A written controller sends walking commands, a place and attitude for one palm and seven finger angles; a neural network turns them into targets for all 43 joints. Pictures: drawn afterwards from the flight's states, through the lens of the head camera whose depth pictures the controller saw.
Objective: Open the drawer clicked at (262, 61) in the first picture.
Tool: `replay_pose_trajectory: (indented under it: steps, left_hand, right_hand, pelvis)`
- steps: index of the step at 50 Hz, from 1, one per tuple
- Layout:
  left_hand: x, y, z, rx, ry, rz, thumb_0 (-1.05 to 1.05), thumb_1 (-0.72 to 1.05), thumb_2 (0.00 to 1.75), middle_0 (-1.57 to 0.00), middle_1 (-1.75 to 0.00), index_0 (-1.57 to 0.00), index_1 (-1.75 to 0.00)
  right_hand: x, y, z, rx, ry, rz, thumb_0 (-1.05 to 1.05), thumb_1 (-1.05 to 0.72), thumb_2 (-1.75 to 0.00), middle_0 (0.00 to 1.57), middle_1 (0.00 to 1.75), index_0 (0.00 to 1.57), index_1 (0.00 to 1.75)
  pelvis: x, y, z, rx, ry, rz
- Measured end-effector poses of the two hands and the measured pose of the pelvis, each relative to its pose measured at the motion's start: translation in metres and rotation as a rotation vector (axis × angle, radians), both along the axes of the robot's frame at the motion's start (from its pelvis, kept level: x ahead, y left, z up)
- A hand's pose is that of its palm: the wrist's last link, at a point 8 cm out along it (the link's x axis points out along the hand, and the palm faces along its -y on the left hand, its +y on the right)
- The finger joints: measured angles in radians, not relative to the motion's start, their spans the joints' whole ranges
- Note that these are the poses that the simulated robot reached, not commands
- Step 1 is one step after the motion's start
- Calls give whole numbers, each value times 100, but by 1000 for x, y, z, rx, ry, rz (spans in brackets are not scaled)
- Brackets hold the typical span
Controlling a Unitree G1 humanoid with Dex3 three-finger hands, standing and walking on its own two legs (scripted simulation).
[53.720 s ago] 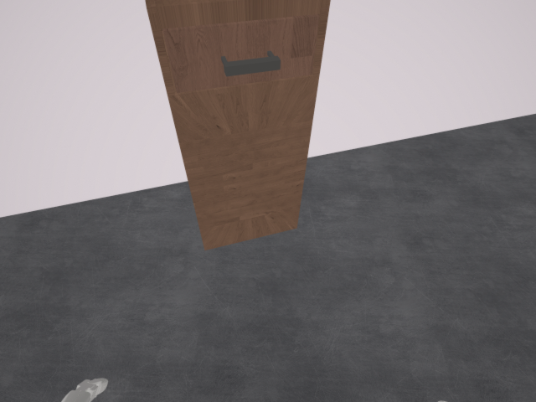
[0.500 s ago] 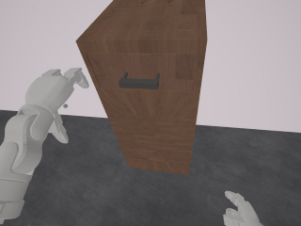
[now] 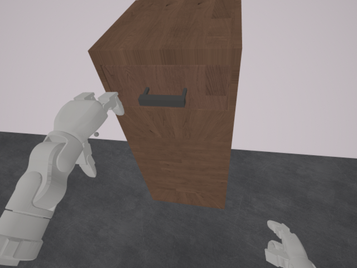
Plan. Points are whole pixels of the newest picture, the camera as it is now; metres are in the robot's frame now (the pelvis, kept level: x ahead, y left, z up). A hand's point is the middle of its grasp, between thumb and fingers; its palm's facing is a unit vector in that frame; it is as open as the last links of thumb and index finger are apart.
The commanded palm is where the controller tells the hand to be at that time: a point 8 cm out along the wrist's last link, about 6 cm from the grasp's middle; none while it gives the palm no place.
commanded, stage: move the hooked fingers above the handle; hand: left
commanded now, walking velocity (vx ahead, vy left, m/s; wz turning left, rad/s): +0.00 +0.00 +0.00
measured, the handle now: (163, 95) +0.57 +0.13 +0.07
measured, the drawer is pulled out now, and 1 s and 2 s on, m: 0.00 0.00 0.00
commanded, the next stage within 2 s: none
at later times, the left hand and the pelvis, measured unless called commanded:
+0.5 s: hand (128, 118) +0.39 +0.17 +0.15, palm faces +0.03 -0.08 -1.00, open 13.8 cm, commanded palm +0.37 +0.19 +0.22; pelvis +0.03 +0.01 +0.00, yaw -1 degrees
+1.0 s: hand (152, 105) +0.44 +0.13 +0.14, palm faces +0.05 -0.09 -0.99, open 13.8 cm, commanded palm +0.44 +0.16 +0.20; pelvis +0.03 -0.01 +0.00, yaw -2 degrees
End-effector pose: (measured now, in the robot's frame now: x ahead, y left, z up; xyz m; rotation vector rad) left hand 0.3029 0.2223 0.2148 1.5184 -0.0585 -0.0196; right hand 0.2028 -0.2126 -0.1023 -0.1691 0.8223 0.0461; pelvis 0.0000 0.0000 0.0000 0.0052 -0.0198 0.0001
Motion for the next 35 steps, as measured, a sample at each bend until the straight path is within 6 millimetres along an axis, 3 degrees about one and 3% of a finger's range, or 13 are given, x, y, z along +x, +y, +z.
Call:
replay_pose_trajectory:
  steps: [6,11,15,21,26,31,35]
  left_hand:
    - [19,-9,4,-5,-57,-81,0,-49,30,-32,-120,-32,-120]
    - [38,5,20,-25,-139,7,0,-49,30,-32,-120,-32,-120]
    - [51,7,12,-20,-92,74,-1,-49,30,-32,-120,-31,-120]
    - [62,-22,-17,-9,27,-26,-1,-49,30,-32,-120,-31,-120]
    - [68,-44,-13,-27,-39,-143,-1,-49,30,-32,-120,-32,-120]
    - [83,-33,4,-37,-142,-46,0,-49,30,-32,-120,-32,-120]
    - [95,-22,2,-12,-102,81,0,-49,30,-32,-120,-31,-120]
  right_hand:
    - [1,-1,1,-12,8,-14,1,-91,-90,20,30,20,30]
    - [-6,-5,-7,-6,67,-25,1,-91,-90,20,30,20,30]
    - [-12,-8,-13,0,113,-37,1,-91,-90,20,30,20,30]
    - [-12,-11,-14,-8,123,-64,1,-91,-90,20,30,20,30]
    - [-10,-12,-13,-12,110,-82,1,-91,-90,20,30,20,30]
    - [-13,-12,-18,8,136,-86,1,-91,-90,20,30,20,30]
    - [-16,-14,-21,19,165,-88,1,-91,-90,20,30,20,30]
  pelvis:
    - [6,-1,0,-1,13,-5]
    - [11,1,0,0,34,-9]
    - [15,3,0,3,48,-11]
    - [21,5,-1,7,58,-15]
    - [26,5,-1,8,65,-21]
    - [27,2,-2,9,76,-24]
    - [27,0,-2,10,83,-23]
